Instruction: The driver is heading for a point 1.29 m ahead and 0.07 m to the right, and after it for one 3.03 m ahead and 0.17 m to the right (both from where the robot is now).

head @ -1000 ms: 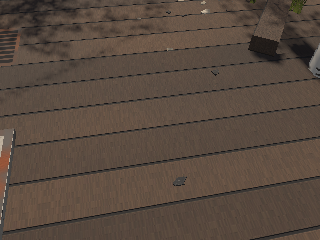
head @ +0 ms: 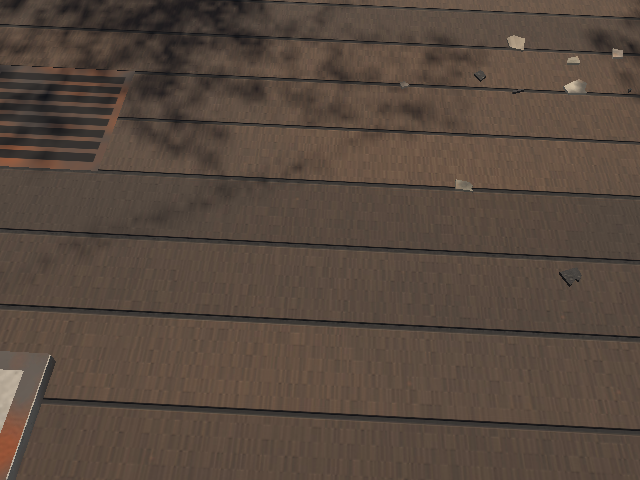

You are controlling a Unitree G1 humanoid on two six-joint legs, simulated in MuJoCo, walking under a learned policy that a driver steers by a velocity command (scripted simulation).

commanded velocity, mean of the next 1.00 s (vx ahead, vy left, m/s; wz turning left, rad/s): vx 0.50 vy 0.00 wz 0.10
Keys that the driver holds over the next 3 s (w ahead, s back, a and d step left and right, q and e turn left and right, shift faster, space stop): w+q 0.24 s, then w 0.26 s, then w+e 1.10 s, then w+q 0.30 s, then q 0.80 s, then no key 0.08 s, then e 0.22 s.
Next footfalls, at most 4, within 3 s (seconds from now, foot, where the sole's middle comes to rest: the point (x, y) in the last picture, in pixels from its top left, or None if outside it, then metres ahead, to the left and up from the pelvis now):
0.34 right None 0.39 -0.12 -0.77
0.82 left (242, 413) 0.58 0.17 -0.77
1.30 right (367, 303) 0.85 -0.11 -0.77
1.82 left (321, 198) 1.19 0.00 -0.77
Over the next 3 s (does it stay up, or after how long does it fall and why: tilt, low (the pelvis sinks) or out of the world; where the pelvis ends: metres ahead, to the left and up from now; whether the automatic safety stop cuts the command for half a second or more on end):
stays up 1.25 -0.05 0.01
